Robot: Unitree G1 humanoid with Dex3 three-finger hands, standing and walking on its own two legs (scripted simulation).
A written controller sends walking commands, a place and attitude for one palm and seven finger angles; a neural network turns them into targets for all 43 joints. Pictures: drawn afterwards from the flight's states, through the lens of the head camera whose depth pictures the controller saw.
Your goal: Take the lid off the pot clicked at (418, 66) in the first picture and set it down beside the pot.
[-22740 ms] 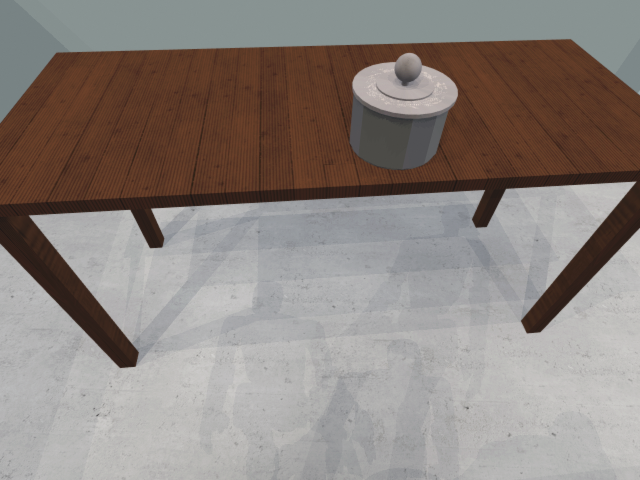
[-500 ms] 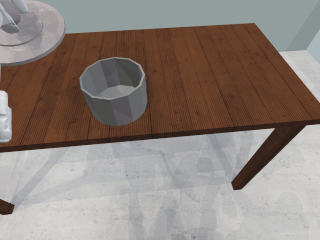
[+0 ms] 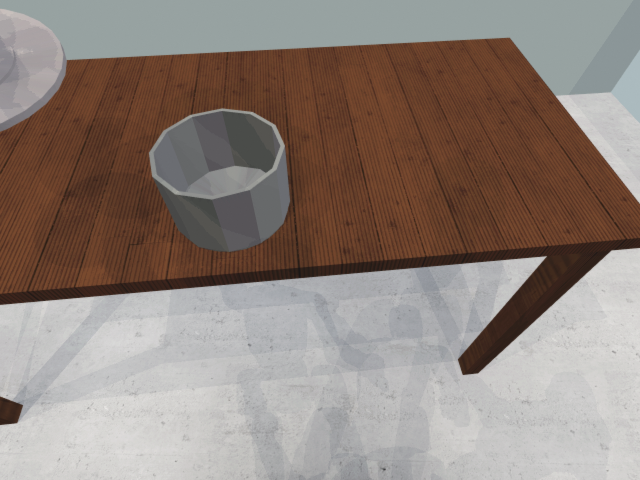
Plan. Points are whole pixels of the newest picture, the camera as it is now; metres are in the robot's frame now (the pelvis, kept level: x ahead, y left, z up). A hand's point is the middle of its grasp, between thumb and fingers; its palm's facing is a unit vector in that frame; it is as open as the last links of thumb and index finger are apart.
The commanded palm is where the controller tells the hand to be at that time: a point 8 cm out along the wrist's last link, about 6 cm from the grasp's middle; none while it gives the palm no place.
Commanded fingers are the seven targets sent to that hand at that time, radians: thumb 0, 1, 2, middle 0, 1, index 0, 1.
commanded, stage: move the lid sideways beside the pot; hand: left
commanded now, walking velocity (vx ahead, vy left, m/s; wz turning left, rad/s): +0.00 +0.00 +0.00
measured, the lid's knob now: out of the picture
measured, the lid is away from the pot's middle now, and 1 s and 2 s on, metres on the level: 0.23 0.23 0.23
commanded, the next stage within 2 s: lower the lid onto the table in 0.20 s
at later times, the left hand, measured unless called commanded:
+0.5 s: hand out of the picture +0.46 +0.34 +0.30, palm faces -0.17 -0.20 -0.97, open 7.5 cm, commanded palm +0.48 +0.34 +0.37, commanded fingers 0.00 0.71 0.82 -0.90 -1.07 -0.88 -1.08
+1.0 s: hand out of the picture +0.47 +0.33 +0.27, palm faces -0.21 -0.23 -0.95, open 7.5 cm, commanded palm +0.48 +0.34 +0.33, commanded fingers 0.00 0.71 0.82 -0.90 -1.07 -0.88 -1.08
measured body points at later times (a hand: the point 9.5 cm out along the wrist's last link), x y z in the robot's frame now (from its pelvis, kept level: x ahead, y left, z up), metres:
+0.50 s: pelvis +0.01 +0.00 +0.00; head +0.07 -0.01 +0.45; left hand +0.47 +0.34 +0.36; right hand +0.06 -0.27 -0.13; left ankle +0.03 +0.10 -0.74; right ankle -0.05 -0.14 -0.74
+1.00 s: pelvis +0.01 +0.00 +0.00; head +0.07 -0.01 +0.44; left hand +0.48 +0.34 +0.32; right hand +0.03 -0.28 -0.13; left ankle +0.03 +0.10 -0.74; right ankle -0.05 -0.14 -0.74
